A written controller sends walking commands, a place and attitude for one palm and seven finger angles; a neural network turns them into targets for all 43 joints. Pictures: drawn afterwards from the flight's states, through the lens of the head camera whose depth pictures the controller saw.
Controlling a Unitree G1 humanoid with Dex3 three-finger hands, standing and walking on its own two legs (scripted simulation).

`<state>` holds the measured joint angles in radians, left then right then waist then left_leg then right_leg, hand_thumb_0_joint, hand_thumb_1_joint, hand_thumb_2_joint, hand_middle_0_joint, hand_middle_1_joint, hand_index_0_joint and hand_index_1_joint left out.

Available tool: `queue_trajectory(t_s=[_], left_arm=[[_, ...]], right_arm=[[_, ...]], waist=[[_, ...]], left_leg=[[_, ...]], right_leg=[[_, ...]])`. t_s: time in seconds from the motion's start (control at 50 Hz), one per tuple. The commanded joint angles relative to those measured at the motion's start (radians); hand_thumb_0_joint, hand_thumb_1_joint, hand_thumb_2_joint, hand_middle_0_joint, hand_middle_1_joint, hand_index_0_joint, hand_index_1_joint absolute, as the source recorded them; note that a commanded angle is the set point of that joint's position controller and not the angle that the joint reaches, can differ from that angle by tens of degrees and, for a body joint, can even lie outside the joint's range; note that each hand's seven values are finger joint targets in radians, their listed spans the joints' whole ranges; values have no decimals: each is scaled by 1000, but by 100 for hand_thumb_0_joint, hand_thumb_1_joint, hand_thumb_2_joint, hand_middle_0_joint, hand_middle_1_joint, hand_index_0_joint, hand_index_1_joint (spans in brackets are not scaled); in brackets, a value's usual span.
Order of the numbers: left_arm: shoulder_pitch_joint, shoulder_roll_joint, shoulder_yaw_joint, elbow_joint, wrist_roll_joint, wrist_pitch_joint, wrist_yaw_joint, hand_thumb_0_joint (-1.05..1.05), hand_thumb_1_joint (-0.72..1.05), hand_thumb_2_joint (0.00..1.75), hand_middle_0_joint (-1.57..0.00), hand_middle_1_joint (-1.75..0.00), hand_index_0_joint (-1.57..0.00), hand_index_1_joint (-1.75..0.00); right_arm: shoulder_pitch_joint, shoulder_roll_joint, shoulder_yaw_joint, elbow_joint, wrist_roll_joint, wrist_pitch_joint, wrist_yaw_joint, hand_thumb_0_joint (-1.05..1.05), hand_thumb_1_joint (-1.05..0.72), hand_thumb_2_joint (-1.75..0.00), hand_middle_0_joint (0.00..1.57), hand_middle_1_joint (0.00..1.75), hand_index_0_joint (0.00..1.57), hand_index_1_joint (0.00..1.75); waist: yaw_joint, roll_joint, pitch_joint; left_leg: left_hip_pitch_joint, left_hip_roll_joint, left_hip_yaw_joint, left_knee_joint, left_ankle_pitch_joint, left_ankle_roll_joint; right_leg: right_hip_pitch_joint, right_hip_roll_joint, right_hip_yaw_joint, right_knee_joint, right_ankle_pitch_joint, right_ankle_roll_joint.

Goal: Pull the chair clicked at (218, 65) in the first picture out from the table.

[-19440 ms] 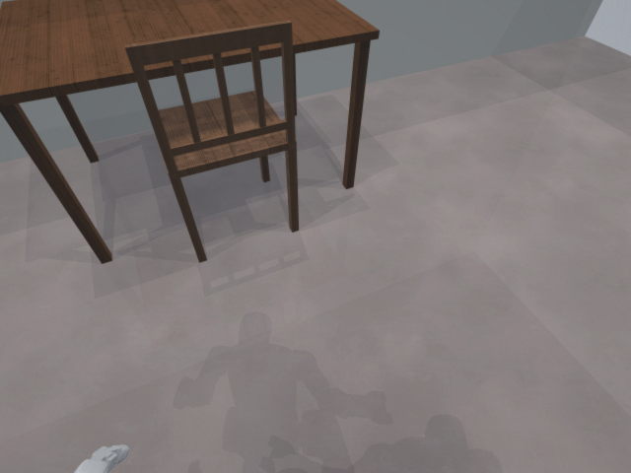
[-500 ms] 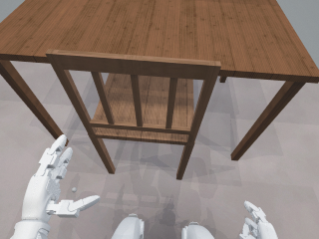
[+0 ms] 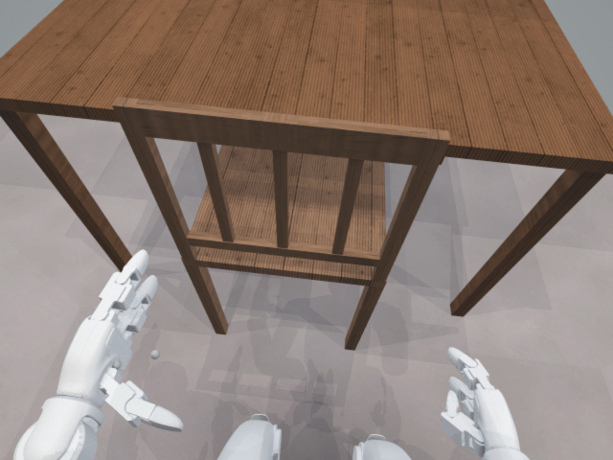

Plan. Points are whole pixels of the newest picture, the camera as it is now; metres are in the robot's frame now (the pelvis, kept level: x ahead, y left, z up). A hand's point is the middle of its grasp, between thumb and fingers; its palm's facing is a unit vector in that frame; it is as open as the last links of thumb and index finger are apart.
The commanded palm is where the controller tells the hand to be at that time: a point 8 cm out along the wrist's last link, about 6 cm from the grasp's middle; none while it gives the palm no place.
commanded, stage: raise the hand toward the chair's back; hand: left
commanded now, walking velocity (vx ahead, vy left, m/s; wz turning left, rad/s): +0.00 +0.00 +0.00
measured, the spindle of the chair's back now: (282, 203) +0.50 +0.08 -0.02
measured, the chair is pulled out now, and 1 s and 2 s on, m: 0.00 0.00 0.00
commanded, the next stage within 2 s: aim the fingers beside a spindle in 0.64 s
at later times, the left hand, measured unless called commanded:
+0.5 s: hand (142, 332) +0.25 +0.21 +0.05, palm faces -0.01 -1.00 -0.07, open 16.9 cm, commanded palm +0.22 +0.26 +0.05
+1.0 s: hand (164, 324) +0.26 +0.19 +0.04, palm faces -0.06 -1.00 -0.05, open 16.9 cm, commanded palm +0.25 +0.25 +0.04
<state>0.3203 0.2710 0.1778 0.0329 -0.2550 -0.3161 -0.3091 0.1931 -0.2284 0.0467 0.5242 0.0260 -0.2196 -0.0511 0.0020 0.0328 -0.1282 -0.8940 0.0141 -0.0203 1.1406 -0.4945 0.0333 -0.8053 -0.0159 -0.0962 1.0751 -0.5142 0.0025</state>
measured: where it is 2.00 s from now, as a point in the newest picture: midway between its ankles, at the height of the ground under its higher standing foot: outside the picture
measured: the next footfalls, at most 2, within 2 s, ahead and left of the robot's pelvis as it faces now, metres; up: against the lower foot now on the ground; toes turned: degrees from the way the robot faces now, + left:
none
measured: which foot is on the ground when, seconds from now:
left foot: down 0.00-1.00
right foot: down 0.00-1.00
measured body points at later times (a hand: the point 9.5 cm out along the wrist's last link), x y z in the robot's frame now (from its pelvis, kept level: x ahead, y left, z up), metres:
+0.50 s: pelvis +0.00 +0.00 +0.01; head +0.07 +0.02 +0.45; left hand +0.24 +0.26 +0.06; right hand +0.17 -0.24 -0.07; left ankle +0.03 +0.09 -0.66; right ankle +0.01 -0.13 -0.66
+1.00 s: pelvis +0.00 -0.01 +0.00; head +0.08 +0.01 +0.44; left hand +0.26 +0.25 +0.04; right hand +0.18 -0.25 -0.08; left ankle +0.03 +0.09 -0.66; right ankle +0.01 -0.13 -0.66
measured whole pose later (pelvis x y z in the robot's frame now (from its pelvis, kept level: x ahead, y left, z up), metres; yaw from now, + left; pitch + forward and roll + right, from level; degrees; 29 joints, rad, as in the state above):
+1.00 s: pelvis +0.00 -0.01 +0.00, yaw +0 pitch +16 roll -3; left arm 0.18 0.28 0.23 0.15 -0.28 -0.35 -0.34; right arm 0.22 -0.26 0.04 0.56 0.02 -0.23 -0.05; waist -0.02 0.03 -0.12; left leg -0.93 0.02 -0.03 1.14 -0.49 0.02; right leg -0.84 -0.01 -0.10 1.09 -0.52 -0.01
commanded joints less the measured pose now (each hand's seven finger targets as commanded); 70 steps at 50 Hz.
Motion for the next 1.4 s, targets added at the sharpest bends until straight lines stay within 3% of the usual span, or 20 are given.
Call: queue_trajectory(t_s=[0.0, 0.06, 0.12, 0.22, 0.3, 0.34, 0.4, 0.44, 0.58, 0.64, 0.76, 0.84, 0.86, 0.96, 1.08, 1.14, 1.26, 1.32, 1.36, 1.38], left_arm=[[-94, 151, 128, -268, -42, -95, 20, 0, -50, 30, -6, -8, -6, -8], [-104, 141, 117, -208, -30, -94, 25, 0, -50, 30, -6, -8, -6, -8], [-130, 137, 97, -147, -20, -72, 0, 0, -50, 30, -6, -8, -6, -8], [-94, 150, 112, -149, -45, -40, -35, 0, -50, 30, -6, -8, -6, -8], [-103, 172, 145, -217, -52, -81, -1, 0, -50, 30, -6, -8, -6, -8], [-99, 181, 159, -209, -43, -101, 24, 0, -50, 30, -6, -8, -6, -8], [-100, 145, 125, -171, -33, -117, 27, 0, -50, 30, -6, -8, -6, -8], [-94, 138, 112, -124, -26, -104, 13, 0, -50, 30, -6, -8, -6, -8], [-102, 177, 135, -194, -43, -84, -20, 0, -50, 30, -6, -8, -6, -8], [-114, 177, 149, -195, -50, -99, -1, 0, -50, 30, -6, -8, -6, -8], [-144, 131, 102, -97, -36, -90, -15, 0, -50, 30, -6, -8, -6, -8], [-249, 173, 122, -88, -35, -91, -36, 0, -50, 30, -6, -8, -6, -8], [-256, 167, 117, -110, -38, -98, -41, 0, -50, 30, -6, -8, -6, -8], [-253, 195, 163, -104, -49, -112, -24, 0, -50, 30, -6, -8, -6, -8], [-235, 146, 125, -24, -36, -85, -18, 0, -50, 30, -6, -8, -6, -8], [-245, 164, 138, 4, -33, -80, -20, 0, -50, 30, -6, -8, -6, -8], [-386, 182, 131, -61, -24, -136, 2, 0, -50, 30, -6, -8, -6, -8], [-435, 153, 100, -23, -15, -145, 13, 0, -50, 30, -6, -8, -6, -8], [-426, 176, 132, 40, -10, -135, 15, 0, -50, 30, -6, -8, -6, -8], [-450, 155, 104, 59, -4, -128, 11, 0, -50, 30, -6, -8, -6, -8]], right_arm=[[-12, -144, -76, -126, -3, -61, -17, 0, -90, -90, 20, 30, 20, 30], [-8, -148, -76, -115, -2, -58, -14, 0, -90, -90, 20, 30, 20, 30], [-5, -163, -76, -112, 2, -54, -13, 0, -90, -90, 20, 30, 20, 30], [-4, -172, -82, -131, 9, -59, -17, 0, -90, -90, 20, 30, 20, 30], [1, -163, -84, -120, 0, -70, -11, 0, -90, -90, 20, 30, 20, 30], [5, -161, -86, -109, -7, -70, -6, 0, -90, -90, 20, 30, 20, 30], [3, -162, -86, -104, -5, -68, 2, 0, -90, -90, 20, 30, 20, 30], [0, -167, -86, -105, -3, -62, 1, 0, -90, -90, 20, 30, 20, 30], [6, -167, -86, -123, 1, -64, -7, 0, -90, -90, 20, 30, 20, 30], [-1, -161, -84, -112, -3, -64, -7, 0, -90, -90, 20, 30, 20, 30], [-3, -166, -79, -109, 3, -61, -8, 0, -90, -90, 20, 30, 20, 30], [5, -176, -78, -99, 2, -64, -18, 0, -90, -90, 20, 30, 20, 30], [5, -175, -78, -104, 0, -69, -17, 0, -90, -90, 20, 30, 20, 30], [10, -168, -80, -94, -5, -72, -13, 0, -90, -90, 20, 30, 20, 30], [11, -171, -86, -97, -2, -54, 0, 0, -90, -90, 20, 30, 20, 30], [14, -175, -88, -99, -1, -46, 0, 0, -90, -90, 20, 30, 20, 30], [26, -177, -86, -87, -9, -53, -2, 0, -90, -90, 20, 30, 20, 30], [30, -178, -86, -75, -12, -54, -1, 0, -90, -90, 20, 30, 20, 30], [34, -183, -86, -72, -11, -45, -2, 0, -90, -90, 20, 30, 20, 30], [30, -182, -85, -72, -8, -42, -1, 0, -90, -90, 20, 30, 20, 30]], waist=[[-3, 77, -260], [-20, 47, -220], [-30, 59, -184], [-15, 16, -229], [-5, 58, -251], [-6, 45, -242], [-19, 68, -203], [-28, 47, -179], [-15, 49, -262], [-20, 28, -231], [-40, 16, -173], [-45, 8, -213], [-36, 40, -250], [-21, 48, -295], [-26, 26, -268], [-28, -7, -257], [-37, 56, -307], [-49, 47, -305], [-43, 24, -300], [-52, 22, -293]], left_leg=[[305, 4, -71, -203, 298, -28], [276, 6, -73, -204, 275, -27], [258, 6, -76, -223, 215, -28], [270, 0, -67, -238, 210, -20], [303, 2, -70, -229, 287, -30], [291, 4, -71, -219, 309, -31], [271, 4, -66, -213, 273, -32], [244, 4, -63, -213, 231, -23], [287, 0, -57, -214, 282, -19], [266, 1, -58, -204, 273, -19], [205, -4, -48, -194, 180, -14], [195, -3, -47, -171, 183, -11], [214, -6, -47, -171, 202, -12], [225, -5, -43, -156, 269, -14], [197, -5, -36, -153, 276, -17], [173, -3, -34, -149, 253, -13], [204, 0, -43, -131, 262, -15], [203, 1, -51, -124, 247, -17], [168, 0, -45, -120, 232, -16], [167, -1, -44, -118, 221, -15]], right_leg=[[66, 30, 11, -142, 206, -35], [47, 31, 6, -145, 190, -32], [26, 29, 5, -156, 146, -31], [81, 30, 10, -184, 153, -28], [85, 30, 9, -167, 196, -32], [78, 32, 8, -157, 208, -33], [44, 28, 8, -153, 183, -33], [34, 29, 11, -162, 160, -32], [95, 29, 21, -172, 214, -31], [79, 35, 18, -168, 209, -30], [36, 30, 25, -173, 143, -28], [33, 29, 37, -163, 146, -28], [45, 27, 39, -156, 160, -29], [68, 27, 41, -142, 221, -30], [43, 24, 31, -126, 238, -27], [37, 26, 37, -131, 220, -27], [4, 23, 43, -108, 207, -31], [-28, 22, 38, -100, 186, -30], [-22, 22, 41, -98, 181, -30], [-36, 21, 41, -96, 176, -29]])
